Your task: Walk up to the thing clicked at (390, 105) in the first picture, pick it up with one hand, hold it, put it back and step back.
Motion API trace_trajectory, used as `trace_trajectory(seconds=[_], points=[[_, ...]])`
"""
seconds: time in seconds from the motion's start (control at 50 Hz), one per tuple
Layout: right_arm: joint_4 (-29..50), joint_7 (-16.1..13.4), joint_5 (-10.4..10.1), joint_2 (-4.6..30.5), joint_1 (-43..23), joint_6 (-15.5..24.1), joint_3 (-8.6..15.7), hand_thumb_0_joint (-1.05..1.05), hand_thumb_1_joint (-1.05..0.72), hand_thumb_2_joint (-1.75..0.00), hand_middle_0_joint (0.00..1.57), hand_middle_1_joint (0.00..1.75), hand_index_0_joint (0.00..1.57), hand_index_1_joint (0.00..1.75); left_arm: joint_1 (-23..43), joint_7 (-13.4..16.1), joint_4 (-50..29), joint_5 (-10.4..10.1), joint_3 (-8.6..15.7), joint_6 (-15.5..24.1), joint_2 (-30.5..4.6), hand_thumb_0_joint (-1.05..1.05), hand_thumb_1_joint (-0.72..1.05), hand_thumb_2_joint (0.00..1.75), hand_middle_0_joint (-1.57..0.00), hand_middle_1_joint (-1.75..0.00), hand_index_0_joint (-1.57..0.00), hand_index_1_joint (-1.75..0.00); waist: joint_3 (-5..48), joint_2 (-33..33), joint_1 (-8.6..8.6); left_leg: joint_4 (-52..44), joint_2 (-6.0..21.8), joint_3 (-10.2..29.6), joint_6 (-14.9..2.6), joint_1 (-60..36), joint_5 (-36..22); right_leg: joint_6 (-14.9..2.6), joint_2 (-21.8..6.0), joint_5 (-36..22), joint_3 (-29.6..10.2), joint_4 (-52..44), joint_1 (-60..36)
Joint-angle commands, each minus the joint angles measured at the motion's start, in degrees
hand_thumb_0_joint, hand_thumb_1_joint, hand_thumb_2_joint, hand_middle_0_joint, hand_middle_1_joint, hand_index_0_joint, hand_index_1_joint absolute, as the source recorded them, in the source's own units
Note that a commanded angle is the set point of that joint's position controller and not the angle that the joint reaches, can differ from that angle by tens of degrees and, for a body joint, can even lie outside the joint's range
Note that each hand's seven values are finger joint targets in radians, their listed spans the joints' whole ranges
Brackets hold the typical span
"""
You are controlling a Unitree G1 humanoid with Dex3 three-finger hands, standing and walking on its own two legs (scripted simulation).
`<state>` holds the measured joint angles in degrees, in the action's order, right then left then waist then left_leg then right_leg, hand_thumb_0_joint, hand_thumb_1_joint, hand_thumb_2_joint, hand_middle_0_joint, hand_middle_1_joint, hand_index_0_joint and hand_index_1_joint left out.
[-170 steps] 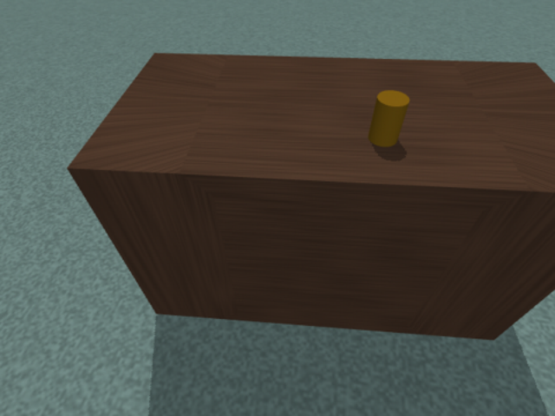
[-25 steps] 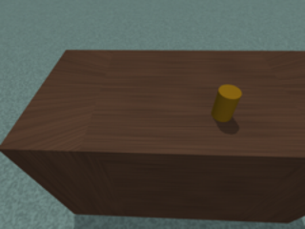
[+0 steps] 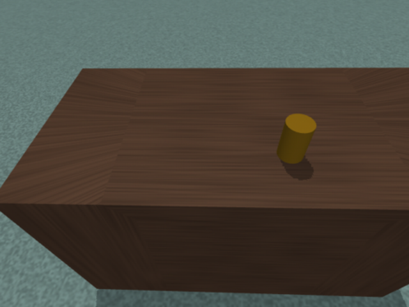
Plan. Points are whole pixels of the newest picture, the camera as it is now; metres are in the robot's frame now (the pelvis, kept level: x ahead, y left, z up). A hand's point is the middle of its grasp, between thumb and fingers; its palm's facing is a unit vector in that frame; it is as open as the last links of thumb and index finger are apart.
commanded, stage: walk up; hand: right
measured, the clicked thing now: (294, 139) +0.52 -0.19 +0.02
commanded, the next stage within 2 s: stand in 0.50 s
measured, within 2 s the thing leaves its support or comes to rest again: neither
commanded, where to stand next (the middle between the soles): +0.04 +0.02 m, yaw +0 degrees
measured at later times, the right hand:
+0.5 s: hand out of the picture +0.08 -0.25 -0.16, palm faces -0.02 +0.94 -0.34, open 7.4 cm
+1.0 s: hand out of the picture +0.08 -0.25 -0.16, palm faces -0.02 +0.94 -0.33, open 7.4 cm
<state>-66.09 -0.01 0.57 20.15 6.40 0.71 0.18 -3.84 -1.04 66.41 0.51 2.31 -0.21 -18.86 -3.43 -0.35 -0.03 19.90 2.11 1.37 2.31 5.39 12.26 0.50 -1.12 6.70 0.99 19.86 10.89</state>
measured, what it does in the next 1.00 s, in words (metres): stands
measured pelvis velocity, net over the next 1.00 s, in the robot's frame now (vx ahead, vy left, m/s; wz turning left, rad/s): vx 0.02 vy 0.00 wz -0.01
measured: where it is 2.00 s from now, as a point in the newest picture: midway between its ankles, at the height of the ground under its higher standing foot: outside the picture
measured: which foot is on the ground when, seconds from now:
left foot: down 0.00-1.00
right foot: down 0.00-1.00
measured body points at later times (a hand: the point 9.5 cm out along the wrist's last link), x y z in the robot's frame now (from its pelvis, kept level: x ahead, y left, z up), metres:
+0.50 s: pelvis +0.01 +0.01 +0.00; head +0.02 +0.00 +0.45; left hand +0.10 +0.30 -0.13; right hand +0.08 -0.29 -0.13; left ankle -0.01 +0.15 -0.75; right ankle +0.05 -0.12 -0.75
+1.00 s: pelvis +0.02 +0.00 +0.00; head +0.03 +0.00 +0.45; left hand +0.09 +0.31 -0.13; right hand +0.08 -0.30 -0.14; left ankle -0.01 +0.15 -0.75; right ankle +0.05 -0.12 -0.75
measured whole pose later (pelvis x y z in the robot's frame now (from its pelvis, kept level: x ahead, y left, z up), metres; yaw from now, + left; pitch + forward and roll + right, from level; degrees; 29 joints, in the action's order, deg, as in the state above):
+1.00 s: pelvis +0.02 +0.00 +0.00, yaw +0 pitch -2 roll +0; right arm -64.6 0.4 0.8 20.3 7.3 0.4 0.1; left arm -6.2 -0.5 64.8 0.4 0.0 0.7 -20.4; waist -3.2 -0.5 -0.1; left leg 18.7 1.9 0.9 2.2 3.8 13.0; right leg 0.7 -1.3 8.2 0.5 20.4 10.3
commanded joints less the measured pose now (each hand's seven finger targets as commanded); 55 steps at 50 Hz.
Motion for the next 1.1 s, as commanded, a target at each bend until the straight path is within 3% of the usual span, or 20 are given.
trace_trajectory(seconds=[0.0,0.46,0.64,0.8,0.92,1.08], points=[[3.7,-0.6,-0.1,12.0,-2.5,1.2,2.0,0.00,-0.90,-0.90,0.20,0.30,0.20,0.30,3.1,0.6,-3.9,0.0,2.2,1.2,-12.5,0.00,0.90,0.90,-0.20,-0.30,-0.20,-0.30,5.1,0.8,0.45,-4.1,4.5,3.3,-3.36,4.1,-2.9,-1.76,-6.2,1.3,-6.2,-3.5,-4.9],[4.8,-0.7,-0.1,12.1,-2.1,1.2,2.4,0.00,-0.90,-0.90,0.20,0.30,0.20,0.30,2.7,0.6,-4.4,-0.1,1.7,1.1,-12.1,0.00,0.90,0.90,-0.20,-0.30,-0.20,-0.30,5.2,0.7,0.35,-4.6,5.0,3.3,-3.30,2.6,-6.0,-1.49,-6.1,-3.4,-5.5,-2.1,-5.6],[5.1,-0.3,0.1,12.3,-1.8,1.0,2.4,0.00,-0.90,-0.90,0.20,0.30,0.20,0.30,1.5,1.0,-4.9,0.0,0.5,2.1,-13.4,0.00,0.90,0.90,-0.20,-0.30,-0.20,-0.30,5.3,0.3,-0.22,-5.2,5.3,3.4,-2.91,1.4,-6.6,-1.80,-6.6,-5.0,-5.8,-2.0,-5.3],[4.8,-0.1,0.1,12.3,-1.3,0.7,2.4,0.00,-0.90,-0.90,0.20,0.30,0.20,0.30,0.4,1.1,-5.2,-0.1,0.1,2.1,-13.8,0.00,0.90,0.90,-0.20,-0.30,-0.20,-0.30,3.8,0.6,0.10,-5.0,5.0,3.3,-2.92,1.9,-3.5,-1.70,-6.2,0.9,-6.2,-3.3,-3.5],[5.0,-0.1,0.0,12.6,-1.3,0.7,2.3,0.00,-0.90,-0.90,0.20,0.30,0.20,0.30,0.0,1.2,-5.2,-0.1,-0.1,2.3,-13.9,0.00,0.90,0.90,-0.20,-0.30,-0.20,-0.30,5.5,0.0,0.04,-4.8,5.3,3.2,-3.06,1.2,-6.5,-1.87,-6.5,-5.4,-5.8,-1.9,-5.5],[4.6,-0.3,-0.1,12.4,-0.8,0.6,2.1,0.00,-0.90,-0.90,0.20,0.30,0.20,0.30,0.2,1.3,-5.1,-0.3,-0.2,2.1,-14.2,0.00,0.90,0.90,-0.20,-0.30,-0.20,-0.30,5.0,0.8,0.02,-5.1,5.3,3.0,-2.64,1.0,-7.1,-1.82,-6.3,-5.7,-5.7,-1.7,-5.8]])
